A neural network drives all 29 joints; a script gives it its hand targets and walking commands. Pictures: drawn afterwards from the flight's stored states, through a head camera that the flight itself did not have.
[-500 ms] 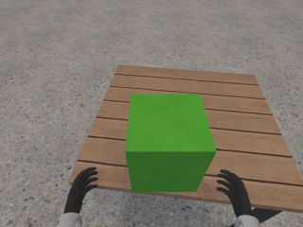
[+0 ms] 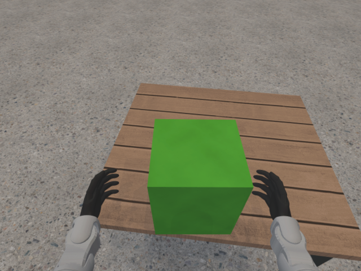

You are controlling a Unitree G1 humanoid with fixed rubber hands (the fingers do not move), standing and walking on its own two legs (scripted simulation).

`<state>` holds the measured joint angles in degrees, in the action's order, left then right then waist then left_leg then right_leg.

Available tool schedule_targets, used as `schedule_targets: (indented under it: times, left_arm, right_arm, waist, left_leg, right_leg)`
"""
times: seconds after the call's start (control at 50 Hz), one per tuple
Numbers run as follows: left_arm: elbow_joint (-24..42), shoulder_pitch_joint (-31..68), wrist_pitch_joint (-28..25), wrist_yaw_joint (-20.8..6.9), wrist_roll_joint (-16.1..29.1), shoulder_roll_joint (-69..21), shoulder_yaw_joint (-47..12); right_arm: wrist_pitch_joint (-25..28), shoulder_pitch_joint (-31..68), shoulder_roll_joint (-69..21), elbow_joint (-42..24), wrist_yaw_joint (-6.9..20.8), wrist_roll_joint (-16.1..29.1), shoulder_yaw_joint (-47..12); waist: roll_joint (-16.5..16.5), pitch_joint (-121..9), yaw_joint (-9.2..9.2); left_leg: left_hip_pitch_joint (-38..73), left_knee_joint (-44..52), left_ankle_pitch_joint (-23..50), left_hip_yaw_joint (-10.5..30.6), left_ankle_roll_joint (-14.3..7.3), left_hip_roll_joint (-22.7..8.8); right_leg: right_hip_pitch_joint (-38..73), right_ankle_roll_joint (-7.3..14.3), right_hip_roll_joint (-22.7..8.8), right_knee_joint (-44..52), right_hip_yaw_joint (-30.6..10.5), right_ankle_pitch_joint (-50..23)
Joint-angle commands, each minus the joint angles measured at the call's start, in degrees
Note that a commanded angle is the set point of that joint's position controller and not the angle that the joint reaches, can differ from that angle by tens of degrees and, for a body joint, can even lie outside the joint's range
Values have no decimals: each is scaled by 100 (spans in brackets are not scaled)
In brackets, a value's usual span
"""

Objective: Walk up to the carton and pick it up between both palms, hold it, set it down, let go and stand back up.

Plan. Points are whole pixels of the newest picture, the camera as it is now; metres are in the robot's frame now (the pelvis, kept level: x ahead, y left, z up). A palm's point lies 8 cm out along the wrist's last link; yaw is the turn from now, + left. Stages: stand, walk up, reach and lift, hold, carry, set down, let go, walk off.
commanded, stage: reach and lift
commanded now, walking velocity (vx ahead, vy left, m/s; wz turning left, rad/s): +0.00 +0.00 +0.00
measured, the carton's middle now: (194, 178) +0.38 -0.02 -0.03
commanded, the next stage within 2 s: none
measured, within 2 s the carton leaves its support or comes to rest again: neither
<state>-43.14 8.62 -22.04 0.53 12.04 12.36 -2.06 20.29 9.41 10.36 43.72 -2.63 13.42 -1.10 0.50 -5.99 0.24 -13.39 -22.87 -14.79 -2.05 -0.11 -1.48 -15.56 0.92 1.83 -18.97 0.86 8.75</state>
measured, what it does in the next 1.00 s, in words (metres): stands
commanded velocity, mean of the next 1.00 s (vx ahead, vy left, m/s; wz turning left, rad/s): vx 0.00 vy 0.00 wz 0.00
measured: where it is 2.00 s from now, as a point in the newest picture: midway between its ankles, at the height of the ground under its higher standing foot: outside the picture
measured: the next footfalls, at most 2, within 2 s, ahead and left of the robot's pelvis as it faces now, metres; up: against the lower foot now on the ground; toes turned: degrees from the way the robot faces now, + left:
none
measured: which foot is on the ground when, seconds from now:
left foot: down 0.00-1.00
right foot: down 0.00-1.00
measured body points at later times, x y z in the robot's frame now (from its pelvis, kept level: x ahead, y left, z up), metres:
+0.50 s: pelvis -0.01 +0.00 +0.00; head -0.01 +0.01 +0.45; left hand +0.36 +0.20 +0.07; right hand +0.36 -0.21 +0.08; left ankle -0.04 +0.11 -0.75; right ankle +0.00 -0.11 -0.75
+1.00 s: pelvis -0.01 +0.00 +0.00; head +0.00 +0.00 +0.45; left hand +0.42 +0.19 +0.13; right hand +0.41 -0.22 +0.13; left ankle -0.04 +0.11 -0.75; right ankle +0.01 -0.11 -0.75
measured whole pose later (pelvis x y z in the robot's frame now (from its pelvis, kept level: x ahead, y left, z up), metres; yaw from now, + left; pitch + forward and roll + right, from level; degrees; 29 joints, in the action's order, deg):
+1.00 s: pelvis -0.01 +0.00 +0.00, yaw +1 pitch +10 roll -1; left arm -47.8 43.9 8.5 1.7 13.0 16.4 1.8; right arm -6.8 44.8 16.9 49.5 -6.2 16.5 1.3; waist 1.4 -8.9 2.2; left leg -18.6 -20.3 -11.3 -0.8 -0.2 -1.0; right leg -19.6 0.9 1.6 -14.6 1.2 4.7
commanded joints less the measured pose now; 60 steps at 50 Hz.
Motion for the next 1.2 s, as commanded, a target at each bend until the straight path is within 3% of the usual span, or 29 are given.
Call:
schedule_targets:
  times: [0.0, 0.06, 0.14, 0.16, 0.22, 0.26, 0.28, 0.34, 0.38, 0.4, 0.42, 0.48, 0.54, 0.56, 0.6, 0.64, 0.7, 0.74, 0.8, 0.84, 0.96, 1.02, 1.12, 1.14, 1.18]
  left_arm:
    - [764, 1656, -105, -10, 31, 557, 120]
    - [416, 1805, 175, -57, -68, 496, 172]
    - [580, 2274, 258, -41, -43, 678, 268]
    - [728, 2422, 302, -47, -103, 672, 358]
    - [739, 2896, 607, 23, -197, 719, 353]
    - [981, 3418, 843, 61, -127, 751, 384]
    - [953, 3104, 928, 77, -180, 707, 404]
    - [981, 3336, 1249, 28, -213, 720, 521]
    - [1104, 3553, 1495, -3, -284, 708, 596]
    - [964, 3439, 1637, -37, -369, 663, 604]
    - [1127, 3958, 1763, 10, -353, 821, 710]
    - [1410, 3899, 2000, 28, -334, 749, 709]
    - [1036, 4415, 2319, -5, -183, 722, 594]
    - [945, 4519, 2367, 14, -238, 825, 672]
    - [1314, 4598, 2402, 37, -338, 847, 767]
    - [1217, 4826, 2438, 24, -241, 891, 773]
    - [793, 5120, 2538, 8, -172, 1110, 813]
    - [1020, 5470, 2578, 88, -111, 1111, 718]
    - [683, 5616, 2739, 60, -77, 1072, 593]
    - [591, 5788, 2836, 79, -15, 1241, 670]
    - [548, 6515, 2787, 143, 157, 1521, 599]
    - [-76, 6488, 2931, 110, 168, 1507, 580]
    - [-233, 7199, 2870, 126, 369, 1643, 300]
    - [-669, 7345, 2886, 106, 422, 1772, 328]
    - [-786, 7328, 2774, 125, 410, 1774, 319]
  right_arm:
    - [28, 1441, 540, -830, -82, 20, 134]
    - [-181, 1723, 603, -447, -92, -1, 144]
    - [-238, 2230, 670, -1004, -222, -89, 204]
    - [-327, 2259, 719, -963, -233, -102, 261]
    - [-633, 2726, 633, -674, -185, 78, 197]
    - [-825, 3282, 783, -843, -187, 199, 205]
    - [-857, 3050, 851, -896, -197, 167, 277]
    - [-1075, 3208, 906, -944, -272, 143, 244]
    - [-1237, 3348, 855, -927, -298, 245, 240]
    - [-1354, 3279, 788, -711, -303, 270, 122]
    - [-1440, 3792, 993, -793, -337, 207, 291]
    - [-1570, 3690, 1006, -897, -370, 185, 414]
    - [-1838, 4292, 988, -837, -371, 133, 449]
    - [-1868, 4396, 980, -876, -382, 99, 507]
    - [-1925, 4306, 1020, -895, -386, 176, 578]
    - [-1971, 4502, 1098, -908, -390, 191, 445]
    - [-2139, 4919, 1107, -878, -430, 161, 412]
    - [-2148, 5231, 1257, -893, -423, 162, 541]
    - [-2306, 5283, 1284, -334, -400, 298, 438]
    - [-2376, 5653, 1419, -421, -402, 355, 394]
    - [-2531, 6291, 1400, -462, -333, 290, 425]
    - [-2726, 6362, 1383, 70, -338, 244, 372]
    - [-2770, 6916, 1588, 455, -333, 322, 488]
    - [-2797, 7164, 1607, 578, -323, 312, 398]
    - [-2724, 7258, 1584, 545, -344, 283, 426]
  waist:
    - [74, -1347, 87]
    - [116, -1184, 68]
    - [-203, -1589, 107]
    - [10, -1682, 111]
    - [69, -1579, -16]
    - [175, -1779, 11]
    - [197, -1769, 67]
    - [-6, -1868, 56]
    - [190, -2032, 75]
    - [126, -1722, 45]
    - [128, -1921, 41]
    - [130, -1855, 168]
    - [58, -1735, 234]
    - [86, -1784, 152]
    - [233, -1959, 152]
    - [59, -2332, 169]
    - [-115, -2152, 140]
    - [55, -2510, 211]
    - [216, -2465, 244]
    - [72, -2546, 158]
    - [75, -3301, 184]
    - [-46, -2861, 218]
    - [332, -3390, 389]
    - [103, -3193, 328]
    - [85, -3244, 340]
  left_leg:
    - [-99, 316, 2041, 91, 336, 100]
    - [-103, 375, 1720, 122, 327, 87]
    - [-33, 378, 1897, 81, 265, 127]
    - [-104, 440, 1819, 93, 280, 146]
    - [-38, 508, 1808, 41, 313, 95]
    - [48, 534, 1767, 47, 354, 112]
    - [145, 509, 1901, 98, 333, 72]
    - [381, 441, 2244, 102, 316, 74]
    - [457, 455, 2415, 84, 347, 100]
    - [442, 471, 2376, 103, 348, 114]
    - [388, 540, 2105, 124, 362, 70]
    - [532, 528, 2146, 113, 294, 70]
    - [412, 554, 1709, 132, 289, 64]
    - [276, 590, 1570, 144, 220, 38]
    - [399, 527, 2005, 106, 208, 88]
    - [522, 430, 2370, 135, 209, 91]
    - [152, 474, 1982, 99, 98, 107]
    - [236, 422, 2182, 128, 145, 118]
    - [437, 295, 2618, 198, 172, 55]
    - [331, 257, 2454, 204, 177, 78]
    - [-2, 272, 2428, 220, 33, 160]
    - [-192, 339, 2254, 223, 46, 121]
    - [-42, 242, 2429, 302, 159, 81]
    - [-258, 255, 2103, 299, 116, 113]
    - [-509, 279, 2036, 316, 73, 96]
  right_leg:
    - [1618, 0, -35, 20, -318, -2011]
    - [1490, 28, -76, 152, -370, -1631]
    - [1832, -44, -39, 105, -307, -2063]
    - [1849, -19, -48, 101, -293, -1980]
    - [1707, -11, -35, 158, -228, -1868]
    - [1644, -7, -35, 187, -193, -1816]
    - [1714, 15, -36, 220, -204, -1884]
    - [1594, 36, -30, 313, -171, -2083]
    - [1720, 12, -34, 371, -182, -2230]
    - [1770, 22, -63, 411, -206, -2212]
    - [1737, 37, -55, 421, -164, -1949]
    - [1751, 45, -63, 474, -176, -1903]
    - [1517, 49, -41, 446, -82, -1536]
    - [1458, 30, -70, 458, -106, -1425]
    - [1644, 30, -54, 395, -129, -1807]
    - [1764, 15, -25, 365, -99, -2166]
    - [1719, -35, -78, 305, -131, -1981]
    - [1646, -16, -41, 222, -96, -2118]
    - [1404, 9, -19, 204, -135, -2264]
    - [1402, -11, -32, 176, -126, -2184]
    - [1592, -105, -51, -13, -117, -2561]
    - [1546, -96, -70, 41, -85, -2350]
    - [1254, -38, -58, 45, -45, -2385]
    - [1262, -60, -112, 58, -39, -2205]
    - [1407, -93, -118, -66, -63, -2283]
